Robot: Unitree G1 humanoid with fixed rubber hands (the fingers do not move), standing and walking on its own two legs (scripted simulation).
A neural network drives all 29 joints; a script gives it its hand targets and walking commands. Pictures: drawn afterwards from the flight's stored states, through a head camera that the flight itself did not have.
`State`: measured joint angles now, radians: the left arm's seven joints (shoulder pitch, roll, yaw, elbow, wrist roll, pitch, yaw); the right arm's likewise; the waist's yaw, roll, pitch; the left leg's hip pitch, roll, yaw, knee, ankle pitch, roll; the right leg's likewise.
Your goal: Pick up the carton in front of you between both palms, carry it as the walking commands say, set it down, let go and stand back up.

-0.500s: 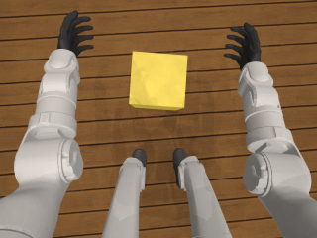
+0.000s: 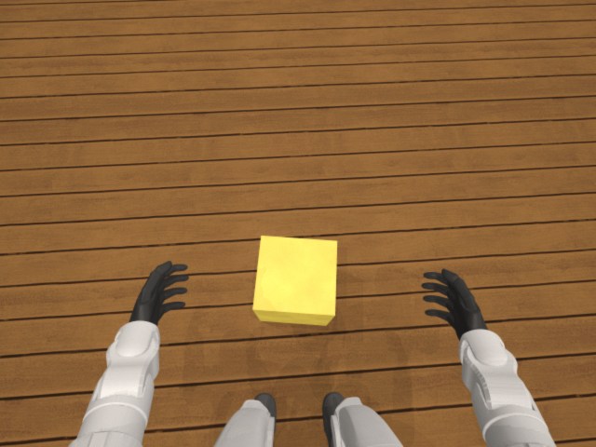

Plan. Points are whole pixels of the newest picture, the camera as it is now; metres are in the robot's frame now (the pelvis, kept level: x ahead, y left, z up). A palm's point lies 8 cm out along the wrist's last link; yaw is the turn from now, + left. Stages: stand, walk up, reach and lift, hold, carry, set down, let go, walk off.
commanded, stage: let go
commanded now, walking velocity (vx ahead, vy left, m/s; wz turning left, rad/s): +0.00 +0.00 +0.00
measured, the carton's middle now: (296, 283) +0.44 +0.00 -0.62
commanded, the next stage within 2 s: stand in 0.72 s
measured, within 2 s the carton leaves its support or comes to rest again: neither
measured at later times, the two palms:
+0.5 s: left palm (106, 406) +0.18 +0.24 -0.04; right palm (502, 393) +0.18 -0.23 -0.04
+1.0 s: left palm (88, 442) +0.13 +0.26 -0.07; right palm (508, 410) +0.15 -0.25 -0.08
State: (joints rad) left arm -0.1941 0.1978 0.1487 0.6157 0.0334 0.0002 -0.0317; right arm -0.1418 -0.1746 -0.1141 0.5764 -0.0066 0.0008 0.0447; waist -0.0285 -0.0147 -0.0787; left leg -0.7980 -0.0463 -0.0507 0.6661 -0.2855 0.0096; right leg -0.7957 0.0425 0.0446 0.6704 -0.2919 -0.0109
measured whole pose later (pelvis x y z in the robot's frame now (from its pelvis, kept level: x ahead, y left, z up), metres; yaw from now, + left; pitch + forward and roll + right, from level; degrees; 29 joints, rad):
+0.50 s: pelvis +0.01 +0.00 +0.03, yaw +0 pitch -4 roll +0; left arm 0.22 0.21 0.04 0.43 0.00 0.12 -0.07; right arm 0.21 -0.21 -0.04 0.43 -0.01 0.13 0.08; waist 0.00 0.00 0.09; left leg -0.10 -0.04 -0.04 0.44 -0.27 0.02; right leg -0.10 0.03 0.05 0.45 -0.28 -0.01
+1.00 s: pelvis +0.05 +0.00 +0.02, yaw +2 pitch +3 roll +0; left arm 0.31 0.27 0.02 0.69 0.03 -0.05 0.01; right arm 0.32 -0.27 -0.01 0.71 -0.03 -0.07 -0.01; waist 0.01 0.01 -0.08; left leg -0.25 -0.05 -0.07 0.54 -0.34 0.01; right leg -0.24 0.01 -0.02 0.54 -0.36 -0.02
